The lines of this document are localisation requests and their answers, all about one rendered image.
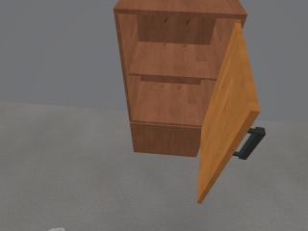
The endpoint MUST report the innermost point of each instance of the cupboard door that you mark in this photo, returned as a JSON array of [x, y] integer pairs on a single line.
[[232, 110]]

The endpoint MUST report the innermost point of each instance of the handle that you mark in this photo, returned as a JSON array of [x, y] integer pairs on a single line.
[[256, 136]]

